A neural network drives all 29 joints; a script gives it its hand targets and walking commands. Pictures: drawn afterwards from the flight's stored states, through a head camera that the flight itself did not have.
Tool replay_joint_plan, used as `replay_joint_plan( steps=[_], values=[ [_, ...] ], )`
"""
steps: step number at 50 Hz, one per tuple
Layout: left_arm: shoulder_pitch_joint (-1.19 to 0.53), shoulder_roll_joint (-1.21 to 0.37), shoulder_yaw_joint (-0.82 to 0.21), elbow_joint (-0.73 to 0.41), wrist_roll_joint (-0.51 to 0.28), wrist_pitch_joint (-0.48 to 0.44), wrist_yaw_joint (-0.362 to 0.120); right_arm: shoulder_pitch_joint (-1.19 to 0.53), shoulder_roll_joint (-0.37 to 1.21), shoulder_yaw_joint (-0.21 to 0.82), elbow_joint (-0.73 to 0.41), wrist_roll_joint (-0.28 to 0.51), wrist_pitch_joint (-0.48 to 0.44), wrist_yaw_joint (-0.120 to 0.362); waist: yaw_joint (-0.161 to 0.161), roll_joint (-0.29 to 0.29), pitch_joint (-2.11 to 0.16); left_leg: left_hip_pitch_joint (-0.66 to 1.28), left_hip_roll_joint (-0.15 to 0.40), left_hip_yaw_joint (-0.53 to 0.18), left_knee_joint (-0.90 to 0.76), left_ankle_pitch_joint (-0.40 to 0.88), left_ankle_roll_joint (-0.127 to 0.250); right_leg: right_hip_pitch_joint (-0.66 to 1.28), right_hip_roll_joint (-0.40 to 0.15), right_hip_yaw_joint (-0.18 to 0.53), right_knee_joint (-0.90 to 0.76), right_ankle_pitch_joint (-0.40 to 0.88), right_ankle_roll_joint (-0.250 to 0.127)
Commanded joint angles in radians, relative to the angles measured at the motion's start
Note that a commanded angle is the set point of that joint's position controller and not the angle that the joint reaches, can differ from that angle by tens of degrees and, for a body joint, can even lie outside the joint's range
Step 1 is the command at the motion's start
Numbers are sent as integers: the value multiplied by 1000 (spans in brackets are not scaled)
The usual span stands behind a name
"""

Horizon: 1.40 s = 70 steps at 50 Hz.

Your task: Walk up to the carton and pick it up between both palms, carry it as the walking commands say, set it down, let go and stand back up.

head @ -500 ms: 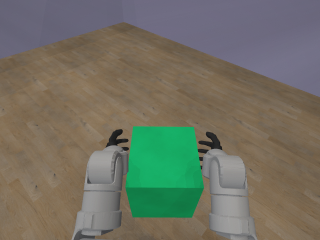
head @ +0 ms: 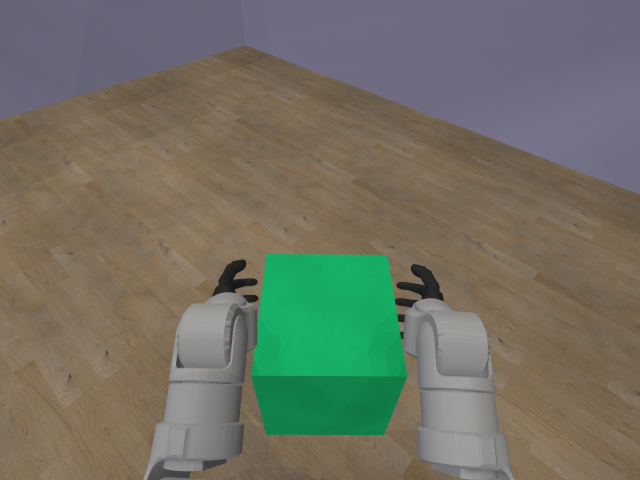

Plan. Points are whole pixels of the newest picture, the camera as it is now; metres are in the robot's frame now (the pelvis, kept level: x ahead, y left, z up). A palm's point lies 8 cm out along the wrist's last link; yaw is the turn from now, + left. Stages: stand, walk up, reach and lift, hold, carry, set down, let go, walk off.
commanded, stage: carry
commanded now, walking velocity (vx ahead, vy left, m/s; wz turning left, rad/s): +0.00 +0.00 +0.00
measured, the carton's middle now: (326, 345) +0.32 +0.00 +0.00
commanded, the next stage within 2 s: none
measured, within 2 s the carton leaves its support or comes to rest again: neither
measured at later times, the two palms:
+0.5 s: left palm (226, 318) +0.31 +0.12 +0.08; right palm (430, 325) +0.31 -0.13 +0.07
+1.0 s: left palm (225, 330) +0.30 +0.12 +0.06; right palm (430, 333) +0.31 -0.13 +0.06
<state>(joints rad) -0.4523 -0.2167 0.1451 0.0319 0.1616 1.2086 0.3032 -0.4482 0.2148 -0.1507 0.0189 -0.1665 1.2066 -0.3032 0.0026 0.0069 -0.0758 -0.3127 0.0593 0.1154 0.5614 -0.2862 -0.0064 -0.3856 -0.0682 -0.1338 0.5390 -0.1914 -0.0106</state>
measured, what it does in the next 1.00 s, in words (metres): stands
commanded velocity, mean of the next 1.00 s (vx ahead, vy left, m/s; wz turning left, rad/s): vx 0.00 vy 0.00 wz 0.00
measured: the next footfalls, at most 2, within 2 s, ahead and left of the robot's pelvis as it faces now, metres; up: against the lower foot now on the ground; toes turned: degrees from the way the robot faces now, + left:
none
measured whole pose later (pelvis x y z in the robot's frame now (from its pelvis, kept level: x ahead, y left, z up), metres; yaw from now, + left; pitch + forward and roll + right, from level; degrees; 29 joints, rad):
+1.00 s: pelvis +0.00 -0.01 +0.00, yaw +1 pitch +2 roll +0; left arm -0.30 -0.16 0.12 0.13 0.17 0.89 0.14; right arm -0.32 0.17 -0.11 0.14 -0.18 0.90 -0.15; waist 0.00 0.01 -0.09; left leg -0.31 0.07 0.10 0.56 -0.29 -0.02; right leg -0.38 -0.06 -0.15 0.54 -0.20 -0.02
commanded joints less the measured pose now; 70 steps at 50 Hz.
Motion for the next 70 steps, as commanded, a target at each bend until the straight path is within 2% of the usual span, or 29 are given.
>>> replay_joint_plan(
  steps=[1, 13, 19, 38, 54, 70],
  values=[
    [-511, -1080, -552, -31, -431, -33, -406, -504, 1067, 554, -10, 432, -16, 414, 1, -11, -313, 80, 92, -94, -83, 135, 23, 151, -97, 101, -68, 143, -17],
    [-479, -1057, -520, 7, -390, -95, -406, -475, 1043, 527, 25, 391, -80, 413, 0, -11, -316, 79, 92, -94, -82, 140, 24, 153, -96, 100, -65, 147, -19],
    [-424, -1026, -529, -13, -362, -137, -405, -425, 1018, 545, -3, 369, -128, 408, -1, -10, -317, 78, 92, -97, -84, 144, 24, 158, -96, 102, -60, 152, -19],
    [-300, -919, -506, 20, -279, -313, -401, -319, 925, 528, 32, 286, -311, 400, -6, -6, -303, 69, 92, -102, -84, 131, 25, 155, -97, 98, -68, 147, -24],
    [-253, -860, -493, 17, -262, -363, -388, -269, 876, 510, 35, 265, -363, 383, -6, -4, -282, 66, 92, -105, -93, 111, 27, 144, -97, 96, -82, 108, -26],
    [-234, -829, -485, 0, -258, -376, -379, -248, 850, 504, 23, 260, -379, 371, -5, -7, -280, 69, 90, -104, -94, 110, 30, 146, -99, 97, -84, 106, -28]
  ],
)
